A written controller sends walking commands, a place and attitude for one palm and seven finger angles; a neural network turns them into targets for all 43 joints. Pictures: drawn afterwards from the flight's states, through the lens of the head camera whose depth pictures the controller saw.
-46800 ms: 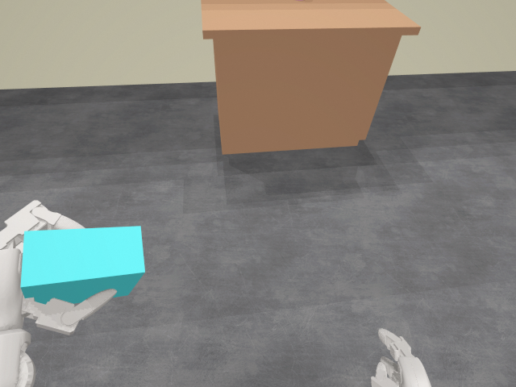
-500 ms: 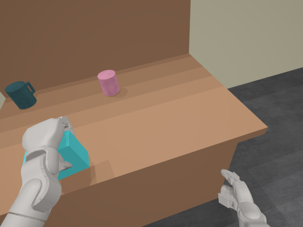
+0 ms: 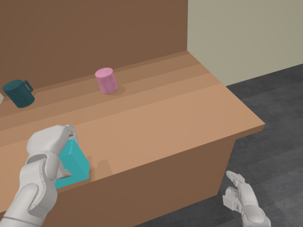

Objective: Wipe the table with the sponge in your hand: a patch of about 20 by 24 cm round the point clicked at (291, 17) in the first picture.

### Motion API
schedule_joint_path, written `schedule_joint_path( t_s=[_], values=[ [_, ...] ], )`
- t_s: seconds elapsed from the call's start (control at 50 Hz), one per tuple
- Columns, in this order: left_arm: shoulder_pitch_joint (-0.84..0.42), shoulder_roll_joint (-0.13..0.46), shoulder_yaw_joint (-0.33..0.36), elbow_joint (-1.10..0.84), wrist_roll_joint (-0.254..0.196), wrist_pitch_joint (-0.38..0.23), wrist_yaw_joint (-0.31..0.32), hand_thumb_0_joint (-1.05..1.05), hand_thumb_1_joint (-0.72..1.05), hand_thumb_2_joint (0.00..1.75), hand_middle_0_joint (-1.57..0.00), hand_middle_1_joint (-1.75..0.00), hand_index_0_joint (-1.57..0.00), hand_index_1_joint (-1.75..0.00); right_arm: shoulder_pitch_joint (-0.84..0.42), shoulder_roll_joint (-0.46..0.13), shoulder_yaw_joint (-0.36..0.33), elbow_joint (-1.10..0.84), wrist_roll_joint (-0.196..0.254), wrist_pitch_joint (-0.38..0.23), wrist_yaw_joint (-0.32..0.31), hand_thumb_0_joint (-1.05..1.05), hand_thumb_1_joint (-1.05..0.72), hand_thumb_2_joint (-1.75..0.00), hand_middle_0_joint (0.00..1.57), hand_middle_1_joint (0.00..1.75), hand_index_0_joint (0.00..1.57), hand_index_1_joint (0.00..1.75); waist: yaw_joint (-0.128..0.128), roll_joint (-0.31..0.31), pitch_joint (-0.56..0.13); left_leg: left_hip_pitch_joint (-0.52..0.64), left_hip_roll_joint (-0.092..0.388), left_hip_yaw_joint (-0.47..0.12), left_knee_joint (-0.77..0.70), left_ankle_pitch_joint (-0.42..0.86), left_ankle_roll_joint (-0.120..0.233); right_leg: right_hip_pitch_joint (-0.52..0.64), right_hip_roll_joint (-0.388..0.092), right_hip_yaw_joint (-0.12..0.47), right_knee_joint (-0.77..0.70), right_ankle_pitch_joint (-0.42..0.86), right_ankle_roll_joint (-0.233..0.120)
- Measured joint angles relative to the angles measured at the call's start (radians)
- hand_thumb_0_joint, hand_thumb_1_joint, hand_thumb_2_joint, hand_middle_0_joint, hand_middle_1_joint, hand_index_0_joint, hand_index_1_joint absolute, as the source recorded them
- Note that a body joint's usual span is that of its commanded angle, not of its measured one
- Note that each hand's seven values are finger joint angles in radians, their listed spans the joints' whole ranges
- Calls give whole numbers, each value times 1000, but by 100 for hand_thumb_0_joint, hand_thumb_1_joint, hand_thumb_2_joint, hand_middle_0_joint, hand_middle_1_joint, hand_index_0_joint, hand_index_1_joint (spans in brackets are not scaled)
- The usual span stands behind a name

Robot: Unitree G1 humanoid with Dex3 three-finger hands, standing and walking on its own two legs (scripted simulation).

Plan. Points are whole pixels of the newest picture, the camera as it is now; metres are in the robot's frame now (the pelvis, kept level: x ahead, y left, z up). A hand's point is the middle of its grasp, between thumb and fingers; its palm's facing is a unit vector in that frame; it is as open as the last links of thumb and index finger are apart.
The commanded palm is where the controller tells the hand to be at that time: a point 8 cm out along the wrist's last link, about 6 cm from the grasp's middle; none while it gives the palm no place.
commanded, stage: move the sponge above the wiping area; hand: left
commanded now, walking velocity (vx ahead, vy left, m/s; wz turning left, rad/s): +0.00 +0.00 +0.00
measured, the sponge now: (63, 169) +0.23 +0.29 +0.05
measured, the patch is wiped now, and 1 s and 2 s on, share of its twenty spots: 0.00 0.00 0.00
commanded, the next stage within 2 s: lower the sponge onto the table in 1.12 s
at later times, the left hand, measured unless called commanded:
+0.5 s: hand (67, 155) +0.25 +0.27 +0.09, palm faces -0.08 -0.13 -0.99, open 9.8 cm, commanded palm +0.23 +0.29 +0.19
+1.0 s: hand (66, 155) +0.24 +0.26 +0.10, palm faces +0.00 -0.11 -0.99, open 9.8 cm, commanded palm +0.22 +0.29 +0.19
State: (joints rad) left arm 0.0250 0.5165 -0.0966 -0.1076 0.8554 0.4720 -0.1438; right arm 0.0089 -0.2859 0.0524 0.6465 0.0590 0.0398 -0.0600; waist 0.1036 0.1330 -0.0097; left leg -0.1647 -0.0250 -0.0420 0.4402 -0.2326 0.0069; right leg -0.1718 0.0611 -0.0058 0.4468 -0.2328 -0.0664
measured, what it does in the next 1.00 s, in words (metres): stands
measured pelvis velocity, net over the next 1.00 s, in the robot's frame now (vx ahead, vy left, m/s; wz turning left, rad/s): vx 0.01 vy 0.02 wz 0.00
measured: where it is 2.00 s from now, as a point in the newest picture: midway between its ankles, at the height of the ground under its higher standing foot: outside the picture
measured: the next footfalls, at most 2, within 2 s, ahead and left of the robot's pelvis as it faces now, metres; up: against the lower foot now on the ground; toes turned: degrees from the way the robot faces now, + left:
none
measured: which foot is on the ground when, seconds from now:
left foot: down 0.00-1.00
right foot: down 0.00-1.00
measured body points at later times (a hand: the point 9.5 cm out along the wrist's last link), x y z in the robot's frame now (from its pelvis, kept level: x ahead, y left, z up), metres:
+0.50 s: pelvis +0.00 +0.01 +0.00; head -0.01 -0.04 +0.45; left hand +0.25 +0.27 +0.14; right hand +0.25 -0.20 -0.08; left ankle +0.00 +0.12 -0.74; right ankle +0.01 -0.08 -0.74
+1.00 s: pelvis +0.01 +0.02 +0.00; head -0.01 -0.02 +0.45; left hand +0.24 +0.26 +0.15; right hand +0.26 -0.17 -0.07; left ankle +0.00 +0.12 -0.74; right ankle +0.01 -0.08 -0.74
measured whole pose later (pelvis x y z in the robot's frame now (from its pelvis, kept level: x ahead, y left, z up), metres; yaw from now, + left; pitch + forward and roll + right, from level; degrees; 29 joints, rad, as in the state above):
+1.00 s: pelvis +0.01 +0.02 +0.00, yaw +0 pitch -3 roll +0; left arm 0.09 0.50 -0.16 -0.23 0.90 0.32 -0.07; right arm 0.04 -0.26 0.05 0.65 0.03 0.02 -0.06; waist 0.15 0.10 0.00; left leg -0.14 -0.04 -0.03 0.44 -0.24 0.03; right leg -0.14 0.05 0.00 0.43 -0.23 -0.05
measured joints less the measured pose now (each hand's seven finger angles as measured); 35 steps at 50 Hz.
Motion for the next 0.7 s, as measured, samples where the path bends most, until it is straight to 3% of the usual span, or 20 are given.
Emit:
schedule_joint_path(
  t_s=[0.06,0.12,0.16,0.22,0.28,0.34,0.4,0.46,0.52,0.56,0.64,0.7],
  values=[
    [36,0,-23,-38,8,-106,15,0,-52,104,-78,-140,-80,-140,17,9,-2,3,-17,-14,-13,1,-91,-90,20,30,20,30,14,-16,7,7,3,6,6,-6,-1,4,4,6,7,-4,-2],
    [37,17,-5,-45,24,-168,84,0,-52,104,-79,-139,-80,-140,32,27,-6,17,-22,-21,-17,1,-91,-90,20,30,20,30,28,-37,9,20,11,12,4,-10,-7,16,11,12,2,-3,-8],
    [11,27,17,-30,28,-159,136,0,-52,104,-79,-139,-80,-140,37,34,-10,28,-18,-22,-13,1,-91,-90,20,30,20,30,35,-40,9,28,16,14,3,-11,-9,26,16,15,-7,2,-11],
    [-49,30,61,23,14,-95,181,0,-52,104,-79,-139,-80,-140,28,33,-10,50,-7,-16,-4,1,-91,-90,20,30,20,30,31,-32,5,32,16,13,-2,-7,-10,33,16,14,-17,9,-10],
    [-93,33,93,71,-10,-11,161,0,-52,104,-79,-139,-80,-140,13,24,-6,56,4,-7,-2,1,-91,-90,20,30,20,30,14,-19,-3,23,9,8,-9,3,-6,25,9,9,-20,13,-4],
    [-94,31,83,93,-20,36,104,0,-52,104,-78,-140,-79,-140,4,12,-3,41,13,-4,-5,1,-91,-90,20,30,20,30,1,-6,-8,8,2,4,-10,9,0,10,1,5,-17,14,3],
    [-68,11,31,89,-11,28,41,0,-52,104,-78,-140,-79,-141,5,2,-4,21,11,-7,-7,1,-91,-90,20,30,20,30,-5,-1,-6,-5,-6,-1,-5,10,5,-1,-6,0,-11,11,8],
    [-28,-7,-17,45,3,-43,7,0,-52,104,-78,-140,-80,-141,12,2,-5,7,-1,-16,-14,1,-91,-90,20,30,20,30,2,-10,3,-4,-8,2,1,5,9,-2,-8,3,-2,6,10],
    [7,-8,-29,-7,19,-141,38,0,-52,104,-79,-140,-80,-141,24,18,-6,8,-18,-27,-19,1,-91,-90,20,30,20,30,17,-29,8,10,-5,8,2,-2,9,11,-4,9,-4,3,8],
    [5,2,-23,-24,31,-171,86,0,-52,104,-79,-139,-80,-140,31,30,-7,15,-21,-31,-18,1,-91,-90,20,30,20,30,27,-39,8,20,0,12,1,-6,7,21,0,14,-10,3,5],
    [-47,14,27,4,24,-121,173,0,-52,104,-79,-139,-80,-140,21,42,-6,39,-12,-19,-2,1,-91,-90,20,30,20,30,35,-39,3,34,5,19,-8,-6,4,37,6,21,-27,11,4],
    [-92,25,75,49,-1,-35,173,0,-52,104,-79,-139,-80,-140,4,41,2,49,-1,0,6,1,-91,-90,20,30,20,30,23,-32,-6,32,2,17,-17,0,6,35,2,20,-34,15,8]
  ],
)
